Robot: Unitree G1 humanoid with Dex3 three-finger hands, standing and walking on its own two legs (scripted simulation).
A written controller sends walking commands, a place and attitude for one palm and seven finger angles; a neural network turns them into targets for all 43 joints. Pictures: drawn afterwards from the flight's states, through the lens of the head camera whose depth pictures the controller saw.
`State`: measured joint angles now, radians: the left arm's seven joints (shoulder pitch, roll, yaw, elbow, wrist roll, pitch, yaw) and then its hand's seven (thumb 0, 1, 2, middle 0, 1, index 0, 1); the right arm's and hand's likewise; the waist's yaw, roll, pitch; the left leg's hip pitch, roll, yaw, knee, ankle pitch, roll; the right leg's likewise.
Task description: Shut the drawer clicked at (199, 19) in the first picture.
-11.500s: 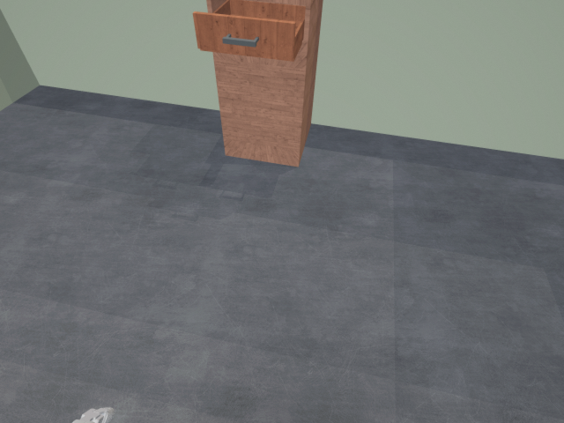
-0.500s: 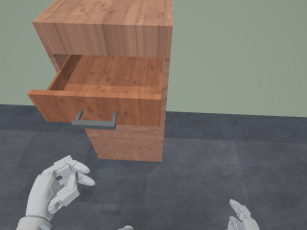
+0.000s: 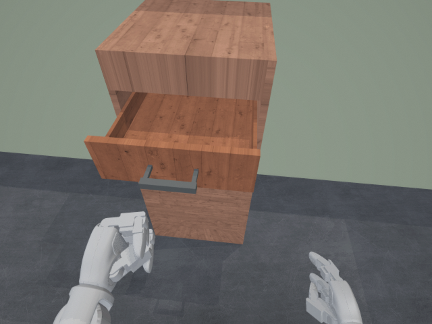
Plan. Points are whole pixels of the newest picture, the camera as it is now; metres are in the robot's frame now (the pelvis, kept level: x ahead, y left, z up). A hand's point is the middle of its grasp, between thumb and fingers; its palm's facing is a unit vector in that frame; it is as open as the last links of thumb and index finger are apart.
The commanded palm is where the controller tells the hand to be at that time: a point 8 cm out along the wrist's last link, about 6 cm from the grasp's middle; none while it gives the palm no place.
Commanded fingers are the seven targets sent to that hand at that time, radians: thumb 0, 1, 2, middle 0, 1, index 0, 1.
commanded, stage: raise the hand and make a fist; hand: left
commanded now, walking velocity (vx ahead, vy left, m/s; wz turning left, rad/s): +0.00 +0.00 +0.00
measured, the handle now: (170, 178) +0.42 +0.14 +0.02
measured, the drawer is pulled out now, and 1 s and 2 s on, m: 0.20 0.20 0.20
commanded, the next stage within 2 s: bring the fist close to the handle in 0.54 s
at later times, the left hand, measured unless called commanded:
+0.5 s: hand (155, 243) +0.22 +0.11 +0.11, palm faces -0.04 -1.00 -0.04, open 3.3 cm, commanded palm +0.20 +0.17 +0.12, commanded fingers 0.00 0.90 0.90 -1.40 -1.60 -1.40 -1.60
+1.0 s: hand (168, 233) +0.25 +0.10 +0.09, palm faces -0.06 -1.00 -0.04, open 3.3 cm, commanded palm +0.23 +0.16 +0.08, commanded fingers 0.00 0.90 0.90 -1.40 -1.60 -1.40 -1.60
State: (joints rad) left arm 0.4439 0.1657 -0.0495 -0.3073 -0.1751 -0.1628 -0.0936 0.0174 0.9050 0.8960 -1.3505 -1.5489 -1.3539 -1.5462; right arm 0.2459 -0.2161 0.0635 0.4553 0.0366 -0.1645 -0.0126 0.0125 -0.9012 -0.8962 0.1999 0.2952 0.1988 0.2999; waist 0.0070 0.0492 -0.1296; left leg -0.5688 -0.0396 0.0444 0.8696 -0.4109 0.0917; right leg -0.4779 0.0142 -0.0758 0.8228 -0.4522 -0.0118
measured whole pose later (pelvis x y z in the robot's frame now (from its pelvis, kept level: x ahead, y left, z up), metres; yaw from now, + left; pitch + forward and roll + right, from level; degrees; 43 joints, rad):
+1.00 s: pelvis +0.00 -0.05 +0.01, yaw +1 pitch +6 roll -1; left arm 0.26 0.20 0.05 -0.04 -0.22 -0.25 -0.18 0.02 0.90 0.90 -1.40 -1.60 -1.40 -1.60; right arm 0.24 -0.27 0.04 0.56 0.03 -0.18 -0.02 0.01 -0.90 -0.90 0.20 0.30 0.20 0.30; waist -0.01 0.05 -0.09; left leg -0.55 -0.02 0.01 0.82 -0.38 0.03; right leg -0.46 0.04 -0.11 0.79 -0.44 -0.07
